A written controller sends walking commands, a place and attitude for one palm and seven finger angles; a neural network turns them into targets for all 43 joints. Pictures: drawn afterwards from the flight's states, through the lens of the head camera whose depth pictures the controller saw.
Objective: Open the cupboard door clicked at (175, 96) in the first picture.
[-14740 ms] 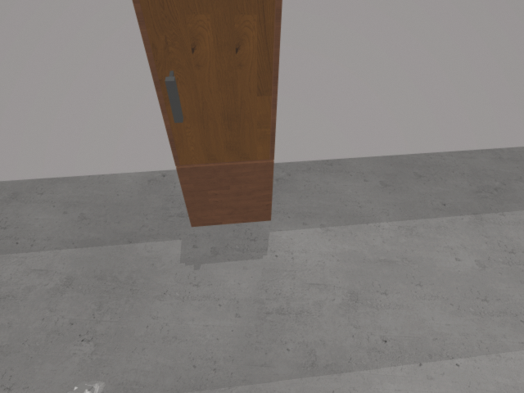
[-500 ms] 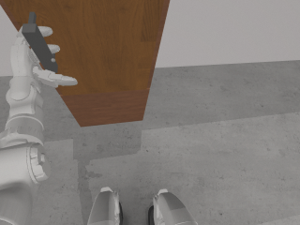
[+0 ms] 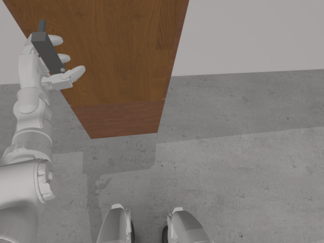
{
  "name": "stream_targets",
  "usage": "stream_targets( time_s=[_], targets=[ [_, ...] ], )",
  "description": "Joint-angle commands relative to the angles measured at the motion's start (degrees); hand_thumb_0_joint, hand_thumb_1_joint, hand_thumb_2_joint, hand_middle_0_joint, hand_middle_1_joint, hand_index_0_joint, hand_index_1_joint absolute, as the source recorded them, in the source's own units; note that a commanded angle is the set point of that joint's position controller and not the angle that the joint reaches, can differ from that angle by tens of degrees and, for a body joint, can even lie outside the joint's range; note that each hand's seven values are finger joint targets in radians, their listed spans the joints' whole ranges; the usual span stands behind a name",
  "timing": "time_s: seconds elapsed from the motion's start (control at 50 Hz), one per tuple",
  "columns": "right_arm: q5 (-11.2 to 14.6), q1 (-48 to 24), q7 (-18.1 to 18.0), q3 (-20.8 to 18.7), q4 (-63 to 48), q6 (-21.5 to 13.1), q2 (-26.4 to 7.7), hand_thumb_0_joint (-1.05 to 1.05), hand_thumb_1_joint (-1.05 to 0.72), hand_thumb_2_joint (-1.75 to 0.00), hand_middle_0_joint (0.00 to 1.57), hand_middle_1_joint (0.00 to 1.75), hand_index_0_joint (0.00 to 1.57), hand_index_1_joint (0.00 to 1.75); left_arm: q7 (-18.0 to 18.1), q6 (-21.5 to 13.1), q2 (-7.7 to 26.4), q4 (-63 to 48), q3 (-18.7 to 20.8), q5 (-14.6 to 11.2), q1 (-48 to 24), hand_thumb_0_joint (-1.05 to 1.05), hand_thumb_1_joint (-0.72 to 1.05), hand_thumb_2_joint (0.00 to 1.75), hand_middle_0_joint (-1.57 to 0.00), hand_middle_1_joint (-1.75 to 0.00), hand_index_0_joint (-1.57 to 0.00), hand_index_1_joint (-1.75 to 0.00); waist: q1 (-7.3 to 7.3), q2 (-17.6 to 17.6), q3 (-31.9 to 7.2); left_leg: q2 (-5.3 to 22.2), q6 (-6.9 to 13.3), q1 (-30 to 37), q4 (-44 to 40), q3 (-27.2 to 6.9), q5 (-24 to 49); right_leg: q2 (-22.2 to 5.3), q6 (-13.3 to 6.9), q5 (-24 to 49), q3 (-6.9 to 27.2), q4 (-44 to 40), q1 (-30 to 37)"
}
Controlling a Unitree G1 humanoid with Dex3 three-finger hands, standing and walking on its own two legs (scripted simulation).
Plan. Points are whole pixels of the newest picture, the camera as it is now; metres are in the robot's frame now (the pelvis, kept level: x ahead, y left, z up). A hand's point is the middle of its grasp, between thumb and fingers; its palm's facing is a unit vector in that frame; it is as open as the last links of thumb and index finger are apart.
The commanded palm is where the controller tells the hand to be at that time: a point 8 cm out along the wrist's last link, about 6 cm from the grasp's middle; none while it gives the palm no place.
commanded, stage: close the thumb around the handle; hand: left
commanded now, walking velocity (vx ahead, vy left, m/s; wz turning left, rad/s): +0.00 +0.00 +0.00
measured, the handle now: (53, 53) +0.56 +0.23 +0.06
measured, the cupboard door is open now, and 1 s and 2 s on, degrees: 1 24 51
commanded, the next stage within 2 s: pull the door open along its arc in 0.30 s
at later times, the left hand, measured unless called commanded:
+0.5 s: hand (63, 70) +0.51 +0.20 +0.06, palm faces +0.12 -0.99 -0.01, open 6.0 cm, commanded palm +0.48 +0.24 +0.05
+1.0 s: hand (84, 114) +0.39 +0.15 +0.06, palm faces +0.28 -0.95 +0.09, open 6.6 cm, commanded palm +0.32 +0.19 +0.05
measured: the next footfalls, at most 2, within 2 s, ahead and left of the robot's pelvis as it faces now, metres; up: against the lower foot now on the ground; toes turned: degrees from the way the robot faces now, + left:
none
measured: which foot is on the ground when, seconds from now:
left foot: down 0.00-1.00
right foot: down 0.00-1.00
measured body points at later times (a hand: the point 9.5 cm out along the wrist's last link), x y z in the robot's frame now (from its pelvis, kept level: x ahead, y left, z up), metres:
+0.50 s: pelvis +0.00 +0.00 +0.00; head +0.14 +0.02 +0.42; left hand +0.50 +0.26 +0.06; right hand +0.00 -0.27 -0.11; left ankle +0.04 +0.09 -0.64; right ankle -0.01 -0.11 -0.64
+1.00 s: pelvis +0.02 +0.00 +0.02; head +0.11 +0.00 +0.46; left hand +0.37 +0.20 +0.06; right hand +0.13 -0.25 -0.09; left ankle +0.04 +0.09 -0.64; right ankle -0.01 -0.11 -0.64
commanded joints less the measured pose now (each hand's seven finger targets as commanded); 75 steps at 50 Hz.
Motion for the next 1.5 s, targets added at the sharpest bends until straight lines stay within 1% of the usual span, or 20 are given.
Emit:
stream_targets(
  time_s=[0.0,0.08,0.14,0.34,0.38,0.42,0.44,0.64,0.82,0.84,0.86,0.88,0.94,0.98,1.04,1.1,1.26,1.4,1.44,1.48],
  targets=[
    [-0.3,10.2,-0.9,-4.0,-1.7,-0.7,-11.1,0.00,-0.90,-0.90,0.20,0.30,0.20,0.30,-1.4,-4.4,9.1,-12.3,-1.8,0.4,-26.5,0.00,0.68,0.80,-0.38,-1.33,-0.38,-1.33,-2.26,9.1,-28.8,-0.7,-0.7,34.6,-5.1,-5.9,24.7,1.2,0.1,20.4,2.6,-7.6,0.5],
    [-0.3,10.3,-1.0,-4.1,-1.9,-0.7,-11.1,0.00,-0.90,-0.90,0.20,0.30,0.20,0.30,-1.7,-4.8,10.3,-13.3,-0.5,0.2,-25.0,0.00,0.90,0.90,-0.40,-1.35,-0.40,-1.35,-1.14,9.9,-31.6,-0.8,-0.9,36.1,-4.9,-5.9,27.8,1.2,-0.1,22.7,2.7,-7.1,2.2],
    [-0.3,10.3,-0.8,-4.1,-1.7,-0.8,-10.9,0.00,-0.90,-0.90,0.20,0.30,0.20,0.30,-1.8,-4.8,7.7,-13.5,-2.5,-0.1,-26.4,0.00,0.90,0.90,-0.40,-1.35,-0.40,-1.35,-2.26,9.2,-29.8,-0.6,-0.7,36.4,-5.1,-6.3,27.1,1.3,0.0,21.7,2.5,-7.3,0.6],
    [-0.5,10.3,-0.8,-4.3,-1.4,-0.7,-11.0,0.00,-0.90,-0.90,0.20,0.30,0.20,0.30,-1.2,-5.3,7.1,-13.8,-3.4,0.5,-27.2,0.00,0.90,0.90,-0.40,-1.35,-0.40,-1.35,-2.35,10.1,-30.3,-0.7,-0.8,36.9,-5.2,-6.4,26.4,1.2,-0.1,20.8,2.5,-7.4,-0.1],
    [-0.4,10.2,-0.8,-4.3,-1.3,-0.7,-11.1,0.00,-0.90,-0.90,0.20,0.30,0.20,0.30,-1.1,-5.1,8.3,-12.8,-2.5,0.7,-26.6,0.00,0.90,0.90,-0.40,-1.35,-0.40,-1.35,-2.06,9.4,-30.2,-0.6,-0.9,36.5,-5.2,-6.5,25.6,1.3,-0.1,20.2,2.4,-7.4,-0.1],
    [-0.2,10.2,-1.2,-3.9,-1.8,-0.4,-11.9,0.00,-0.90,-0.90,0.20,0.30,0.20,0.30,-1.2,-4.7,15.6,-11.3,2.6,1.2,-23.8,0.00,0.90,0.90,-0.40,-1.35,-0.40,-1.35,-0.60,8.0,-29.2,-0.9,-0.5,32.7,-5.4,-5.6,24.1,1.3,0.0,20.5,3.1,-7.6,3.1],
    [-0.3,10.1,-1.3,-3.9,-2.1,-0.4,-11.9,0.00,-0.90,-0.90,0.20,0.30,0.20,0.30,-1.6,-4.9,16.1,-11.9,3.1,1.2,-22.5,0.00,0.90,0.90,-0.40,-1.35,-0.40,-1.35,-0.02,8.6,-30.5,-1.0,-0.5,33.1,-5.4,-5.5,25.2,1.3,-0.1,21.6,3.3,-7.2,4.0],
    [1.3,7.5,-0.6,-4.4,-6.5,-0.1,-10.3,0.00,-0.90,-0.90,0.20,0.30,0.20,0.30,-3.9,-4.1,9.5,-22.5,1.5,-3.1,-3.2,0.00,0.90,0.90,-0.40,-1.35,-0.40,-1.35,3.99,5.9,-31.9,-1.6,-0.4,33.6,-7.6,-2.9,29.1,1.4,0.2,29.8,3.4,-8.1,13.2],
    [2.5,2.5,0.7,-5.5,-10.4,-2.2,-8.4,0.00,-0.90,-0.90,0.20,0.30,0.20,0.30,-1.6,-3.3,-4.7,-42.7,-7.0,-6.9,23.2,0.00,0.90,0.90,-0.40,-1.35,-0.40,-1.35,6.77,2.9,-27.1,-2.1,-0.6,34.6,-10.9,-1.0,30.2,0.7,0.7,34.2,3.0,-10.0,18.1],
    [1.6,0.9,0.7,-5.2,-10.6,-3.0,-6.6,0.00,-0.90,-0.90,0.20,0.30,0.20,0.30,7.4,-2.7,-7.5,-46.6,-0.1,-10.8,24.2,0.00,0.90,0.90,-0.40,-1.35,-0.40,-1.35,11.53,3.0,-26.6,-2.0,-1.2,33.9,-11.4,-0.7,32.7,0.6,0.6,33.9,2.0,-9.8,19.1],
    [1.3,0.2,1.2,-5.0,-10.7,-3.7,-6.1,0.00,-0.90,-0.90,0.20,0.30,0.20,0.30,12.0,-1.9,-13.9,-47.2,-6.6,-8.8,29.2,0.00,0.90,0.90,-0.40,-1.35,-0.40,-1.35,9.71,3.1,-24.8,-1.7,-1.8,34.5,-11.6,-0.9,33.6,0.6,1.0,33.0,1.6,-9.3,17.5],
    [0.8,0.0,1.7,-5.1,-10.5,-4.1,-5.9,0.00,-0.90,-0.90,0.20,0.30,0.20,0.30,15.8,-1.4,-16.8,-48.9,-8.5,-7.8,31.3,0.00,0.90,0.90,-0.40,-1.35,-0.40,-1.35,9.31,0.9,-23.6,-1.6,-1.9,34.1,-11.4,-1.0,33.2,0.4,1.1,32.6,1.2,-9.3,17.2],
    [-0.5,-1.6,2.3,-5.4,-11.0,-4.3,-5.8,0.00,-0.90,-0.90,0.20,0.30,0.20,0.30,26.0,-1.4,-17.6,-55.4,-9.0,-3.2,36.3,0.00,0.90,0.90,-0.40,-1.35,-0.40,-1.35,10.38,-2.5,-24.5,-2.0,-2.0,32.2,-11.2,-0.9,32.0,0.0,0.7,33.9,1.7,-8.3,20.9],
    [-1.2,-3.6,2.9,-5.2,-11.6,-4.4,-4.8,0.00,-0.90,-0.90,0.20,0.30,0.20,0.30,31.8,-0.8,-22.6,-57.5,-13.3,0.6,39.9,0.00,0.90,0.90,-0.40,-1.35,-0.40,-1.35,10.61,-1.8,-23.2,-2.2,-2.1,31.6,-11.3,-0.7,30.9,-0.6,0.6,33.8,1.8,-8.0,21.0],
    [-2.1,-5.6,3.2,-5.1,-12.4,-4.0,-3.9,0.00,-0.90,-0.90,0.20,0.30,0.20,0.30,39.3,0.7,-24.6,-60.5,-16.4,7.4,45.3,0.00,0.90,0.90,-0.40,-1.35,-0.40,-1.35,11.24,-3.7,-22.7,-2.3,-2.1,30.6,-10.9,-1.0,29.2,-0.6,0.2,32.5,1.9,-7.8,21.5],
    [-2.4,-7.9,2.5,-4.6,-13.5,-4.0,-2.8,0.00,-0.90,-0.90,0.20,0.30,0.20,0.30,40.6,2.6,-29.6,-63.3,-23.0,11.2,48.8,0.00,0.90,0.90,-0.40,-1.35,-0.40,-1.35,10.41,-4.1,-21.3,-2.7,-2.0,31.0,-11.5,-0.5,25.9,-1.1,0.1,32.0,2.2,-9.2,22.3],
    [-2.5,-12.4,0.9,-2.7,-16.5,-6.1,-0.2,0.00,-0.90,-0.90,0.20,0.30,0.20,0.30,39.5,6.7,-36.8,-74.0,-32.5,12.4,68.0,0.00,0.90,0.90,-0.40,-1.35,-0.40,-1.35,10.78,-4.6,-16.9,-3.2,-2.2,31.5,-12.4,-0.4,23.3,-2.3,0.5,35.4,2.8,-12.0,25.2],
    [-2.6,-14.1,0.3,-2.1,-14.3,-9.3,0.0,0.00,-0.90,-0.90,0.20,0.30,0.20,0.30,42.2,8.5,-42.5,-70.0,-37.0,13.1,54.6,0.00,0.90,0.90,-0.40,-1.35,-0.40,-1.35,7.61,-4.5,-14.2,-4.1,-2.2,27.9,-9.8,-1.7,15.5,-4.0,1.8,31.6,4.6,-13.0,19.5],
    [-2.8,-12.9,-0.4,-2.6,-12.5,-9.6,-0.3,0.00,-0.90,-0.90,0.20,0.30,0.20,0.30,43.2,7.5,-38.2,-68.7,-33.6,13.4,45.6,0.00,0.90,0.90,-0.40,-1.35,-0.40,-1.35,6.31,-7.0,-13.9,-4.1,-2.2,26.0,-8.9,-2.1,14.3,-4.7,2.3,30.8,6.0,-13.5,18.9],
    [-2.8,-13.0,-0.8,-2.8,-12.2,-9.6,-0.3,0.00,-0.90,-0.90,0.20,0.30,0.20,0.30,42.9,6.9,-37.9,-66.5,-32.9,13.1,46.7,0.00,0.76,0.84,-0.39,-1.34,-0.39,-1.34,7.26,-6.4,-15.8,-4.5,-2.3,24.9,-8.7,-2.0,13.4,-5.6,2.6,31.4,7.6,-13.9,20.8]
  ],
)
